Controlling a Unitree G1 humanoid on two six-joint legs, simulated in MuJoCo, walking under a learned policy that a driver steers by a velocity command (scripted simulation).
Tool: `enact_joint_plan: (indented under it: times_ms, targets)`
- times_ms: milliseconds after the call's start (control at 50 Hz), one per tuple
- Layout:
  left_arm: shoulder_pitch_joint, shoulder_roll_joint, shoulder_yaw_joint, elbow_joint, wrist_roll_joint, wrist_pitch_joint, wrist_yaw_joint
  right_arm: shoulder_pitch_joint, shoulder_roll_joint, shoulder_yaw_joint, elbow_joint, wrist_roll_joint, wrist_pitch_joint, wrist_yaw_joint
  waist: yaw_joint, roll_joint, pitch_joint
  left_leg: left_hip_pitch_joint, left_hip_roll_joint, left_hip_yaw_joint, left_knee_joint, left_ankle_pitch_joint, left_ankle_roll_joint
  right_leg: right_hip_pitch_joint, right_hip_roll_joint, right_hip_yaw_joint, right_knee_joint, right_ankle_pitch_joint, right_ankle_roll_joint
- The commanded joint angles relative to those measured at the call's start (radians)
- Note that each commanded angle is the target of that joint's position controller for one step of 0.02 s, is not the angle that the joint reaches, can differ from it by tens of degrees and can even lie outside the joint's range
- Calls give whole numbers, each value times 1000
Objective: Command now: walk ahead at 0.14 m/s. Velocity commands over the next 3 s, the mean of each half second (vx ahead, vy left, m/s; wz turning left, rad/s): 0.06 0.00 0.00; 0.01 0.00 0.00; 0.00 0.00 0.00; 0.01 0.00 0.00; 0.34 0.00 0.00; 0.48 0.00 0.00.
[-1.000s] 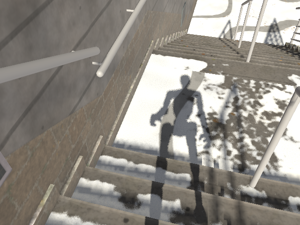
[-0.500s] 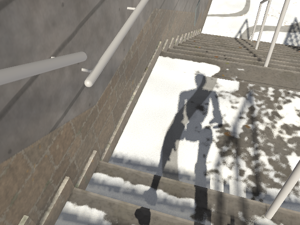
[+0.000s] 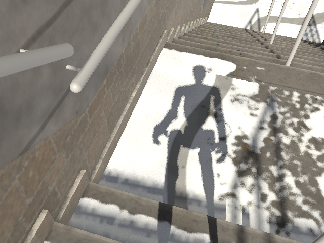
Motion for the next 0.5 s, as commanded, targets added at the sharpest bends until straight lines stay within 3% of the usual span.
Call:
enact_joint_plan:
  times_ms: [20, 60, 80, 100, 120, 140, 160, 180, 200, 240, 260, 320, 400, 500]
  targets:
    - [168, 34, 17, -11, 17, 21, -4, -75, -130, -23, -76, 8, -16, -10, 86, 90, -118, -14, 292, -228, -95, 912, 174, 194, 3, -16, 1, 47, -7]
    - [110, 34, 18, -39, 18, 21, -8, -69, -94, -19, -76, 2, -6, -14, 63, 130, -94, 4, 288, -231, -40, 857, 179, 195, 3, -22, -66, -36, -15]
    - [110, 26, 17, -38, 15, 18, -9, -62, -90, -20, -76, 7, -1, -19, 58, 168, -95, 10, 277, -226, -21, 827, 177, 223, 9, -37, -112, -62, -18]
    - [138, 24, 8, -27, 17, 17, -17, -49, -80, -14, -92, 3, 2, -25, 49, 107, -85, -38, 258, -224, -83, 828, 122, 342, 10, -33, -237, 29, -38]
    - [133, 49, 15, -12, -6, 20, -16, -10, -97, -21, -91, 1, 9, -25, 24, 36, -64, -65, 166, -147, -83, 684, 48, 429, 4, -4, -373, 248, -49]
    - [126, 76, 25, 5, -27, 29, -12, 36, -122, -30, -78, 19, 21, -26, -10, -29, -36, -14, 106, -88, -70, 525, -12, 412, 11, 17, -436, 291, -52]
    - [125, 62, 22, 16, -35, 33, -11, 42, -126, -31, -69, 33, 31, -34, -13, -9, -14, 28, 96, -72, -84, 445, -38, 398, 12, 22, -470, 282, -42]
    - [118, 50, 16, 17, -29, 33, -14, 12, -121, -29, -75, 36, 38, -39, -11, 21, 9, 30, 104, -86, -104, 440, -37, 409, 13, 19, -492, 294, -48]
    - [113, 62, 21, 32, -29, 32, -16, 17, -102, -24, -81, 32, 46, -38, -32, 2, 2, 79, 112, -95, -132, 460, -40, 406, 12, 16, -495, 262, -61]
    - [150, 44, 24, 61, -34, 32, -16, -2, -110, -27, -62, 16, 62, -38, -13, 44, -21, 163, 128, -95, -167, 461, -33, 424, 27, -5, -542, 171, -49]
    - [163, -23, 18, 75, -29, 21, -13, -44, -88, -26, -39, 30, 61, -36, 30, 96, -67, 151, 107, -42, -127, 508, -5, 511, 59, -65, -529, 166, -11]
    - [196, -14, 23, 110, -30, 25, -4, -76, -82, -28, -24, 38, 62, -35, 16, 67, -42, 144, 113, -32, -143, 446, 0, 527, 64, -76, -559, 168, -13]
    - [201, -13, 28, 144, -29, 32, 4, -93, -83, -30, 9, 35, 65, -34, 10, 45, -6, 136, 120, -39, -171, 360, -2, 522, 59, -78, -596, 102, -25]
    - [244, -37, 24, 194, -25, 37, 15, -103, -74, -30, 55, 32, 67, -33, 19, 71, 48, 69, 121, -45, -236, 235, -3, 545, 72, -105, -589, 37, -8]
Next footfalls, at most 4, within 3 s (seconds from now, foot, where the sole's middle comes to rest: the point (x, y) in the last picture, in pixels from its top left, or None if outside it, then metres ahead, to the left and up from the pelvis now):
0.08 right None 0.07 -0.18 -0.75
2.68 left None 0.39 0.10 -0.92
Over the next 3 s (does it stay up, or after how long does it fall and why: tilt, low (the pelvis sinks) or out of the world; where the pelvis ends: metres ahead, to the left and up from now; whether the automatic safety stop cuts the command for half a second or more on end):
stays up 0.41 -0.01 -0.18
